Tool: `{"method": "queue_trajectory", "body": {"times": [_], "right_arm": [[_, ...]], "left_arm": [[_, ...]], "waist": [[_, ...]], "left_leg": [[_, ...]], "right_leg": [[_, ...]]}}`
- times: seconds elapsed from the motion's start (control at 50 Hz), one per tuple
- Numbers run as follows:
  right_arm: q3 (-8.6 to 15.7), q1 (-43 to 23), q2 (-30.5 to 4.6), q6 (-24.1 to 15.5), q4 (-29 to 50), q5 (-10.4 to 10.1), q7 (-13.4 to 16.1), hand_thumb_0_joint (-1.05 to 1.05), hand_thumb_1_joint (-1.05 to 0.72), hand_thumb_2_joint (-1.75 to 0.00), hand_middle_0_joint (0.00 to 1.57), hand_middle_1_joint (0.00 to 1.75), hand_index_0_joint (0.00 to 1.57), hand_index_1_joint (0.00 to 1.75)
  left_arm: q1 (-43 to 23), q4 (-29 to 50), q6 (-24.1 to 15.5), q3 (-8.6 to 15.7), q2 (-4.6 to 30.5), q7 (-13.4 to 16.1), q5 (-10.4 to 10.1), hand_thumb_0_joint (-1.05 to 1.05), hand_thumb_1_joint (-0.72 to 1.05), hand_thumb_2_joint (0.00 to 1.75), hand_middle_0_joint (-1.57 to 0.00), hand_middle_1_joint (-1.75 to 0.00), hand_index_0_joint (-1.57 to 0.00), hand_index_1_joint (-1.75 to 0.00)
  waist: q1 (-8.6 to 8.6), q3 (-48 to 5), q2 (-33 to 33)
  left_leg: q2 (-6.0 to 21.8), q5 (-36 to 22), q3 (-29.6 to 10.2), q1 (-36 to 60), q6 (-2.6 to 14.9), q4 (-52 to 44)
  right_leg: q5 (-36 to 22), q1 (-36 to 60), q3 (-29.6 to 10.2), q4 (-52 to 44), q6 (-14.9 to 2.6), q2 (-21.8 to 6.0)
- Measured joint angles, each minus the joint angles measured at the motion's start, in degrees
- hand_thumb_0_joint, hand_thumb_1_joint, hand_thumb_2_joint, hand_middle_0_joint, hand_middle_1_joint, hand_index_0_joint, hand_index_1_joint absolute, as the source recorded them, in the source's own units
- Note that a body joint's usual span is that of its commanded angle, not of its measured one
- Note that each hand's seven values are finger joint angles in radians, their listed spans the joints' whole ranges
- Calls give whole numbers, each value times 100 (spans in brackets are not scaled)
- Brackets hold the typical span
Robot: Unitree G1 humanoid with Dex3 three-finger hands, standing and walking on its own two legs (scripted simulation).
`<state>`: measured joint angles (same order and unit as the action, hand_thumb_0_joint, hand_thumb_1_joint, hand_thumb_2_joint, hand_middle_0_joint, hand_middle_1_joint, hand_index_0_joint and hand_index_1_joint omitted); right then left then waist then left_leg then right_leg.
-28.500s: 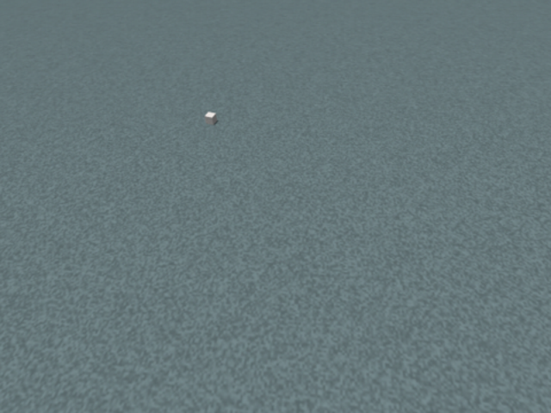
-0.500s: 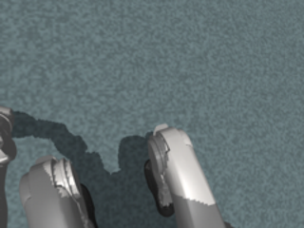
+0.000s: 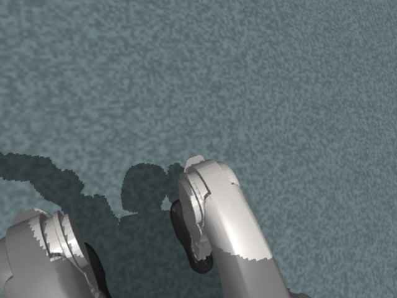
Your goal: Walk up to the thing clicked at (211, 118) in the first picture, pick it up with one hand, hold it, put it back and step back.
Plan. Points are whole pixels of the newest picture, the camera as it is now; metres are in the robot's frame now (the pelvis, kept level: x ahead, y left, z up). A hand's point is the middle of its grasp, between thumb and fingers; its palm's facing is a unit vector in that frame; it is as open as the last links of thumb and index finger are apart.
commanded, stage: rest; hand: left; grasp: from above
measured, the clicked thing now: out of the picture +0.42 +0.36 -0.26
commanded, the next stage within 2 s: open in 0.84 s
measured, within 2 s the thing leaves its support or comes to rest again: rests again in 0.42 s
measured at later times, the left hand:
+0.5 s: hand out of the picture +0.43 +0.33 -0.24, palm faces -0.06 -0.44 -0.90, open 5.6 cm
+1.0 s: hand out of the picture +0.43 +0.33 -0.24, palm faces -0.07 -0.44 -0.90, open 5.6 cm
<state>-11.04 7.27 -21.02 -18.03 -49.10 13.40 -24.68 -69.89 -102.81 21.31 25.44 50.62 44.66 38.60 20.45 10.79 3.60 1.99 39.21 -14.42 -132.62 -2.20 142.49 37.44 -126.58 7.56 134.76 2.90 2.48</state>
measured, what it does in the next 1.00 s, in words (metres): stands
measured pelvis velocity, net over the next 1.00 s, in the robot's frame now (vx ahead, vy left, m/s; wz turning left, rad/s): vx -0.01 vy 0.01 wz -0.04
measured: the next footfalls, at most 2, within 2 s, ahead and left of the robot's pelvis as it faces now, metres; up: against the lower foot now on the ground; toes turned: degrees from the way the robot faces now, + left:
none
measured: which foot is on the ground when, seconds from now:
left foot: down 0.00-1.00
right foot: down 0.00-1.00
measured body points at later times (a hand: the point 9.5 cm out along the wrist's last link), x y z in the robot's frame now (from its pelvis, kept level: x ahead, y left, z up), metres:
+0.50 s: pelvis +0.00 +0.00 +0.00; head +0.29 +0.09 +0.33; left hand +0.43 +0.34 -0.18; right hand +0.00 -0.25 -0.06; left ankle +0.07 +0.14 -0.28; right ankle +0.11 -0.12 -0.28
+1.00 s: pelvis -0.01 +0.01 +0.00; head +0.28 +0.10 +0.33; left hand +0.43 +0.34 -0.19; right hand -0.01 -0.24 -0.05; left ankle +0.07 +0.14 -0.28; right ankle +0.11 -0.12 -0.28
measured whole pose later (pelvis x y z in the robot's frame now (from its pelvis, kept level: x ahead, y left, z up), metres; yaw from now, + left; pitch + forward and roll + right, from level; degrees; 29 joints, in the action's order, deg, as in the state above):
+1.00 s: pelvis -0.01 +0.01 +0.00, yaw -2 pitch +24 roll -14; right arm -18.3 6.2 -23.1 -20.9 -43.0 12.4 -24.8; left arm -69.6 -103.4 20.4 22.2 56.6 46.9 32.1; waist 23.4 16.0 7.4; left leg 2.0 39.8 -17.9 -130.5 -2.0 144.1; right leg 36.7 -123.0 10.4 133.5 3.7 3.4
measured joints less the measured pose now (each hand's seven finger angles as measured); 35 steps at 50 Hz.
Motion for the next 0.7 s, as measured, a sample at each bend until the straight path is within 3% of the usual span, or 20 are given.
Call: {"method": "queue_trajectory", "body": {"times": [0.46, 0.7], "right_arm": [[-466, -143, -150, -192, 346, -19, -102, 0, -92, -90, 19, 30, 19, 29], [-593, -125, -183, -231, 475, -76, -74, 0, -92, -90, 19, 30, 19, 29]], "left_arm": [[-27, 29, -30, -99, 371, 204, -430, -12, 38, 20, -89, -21, -121, -29], [0, 33, -27, -114, 494, 253, -574, -12, 38, 20, -89, -21, -122, -29]], "waist": [[220, 405, 265], [234, 502, 342]], "left_leg": [[-20, 52, -208, 144, -8, 123], [-2, 55, -273, 168, 2, 141]], "right_leg": [[-6, 229, 164, -26, 38, 35], [-44, 276, 216, -73, 58, 67]]}}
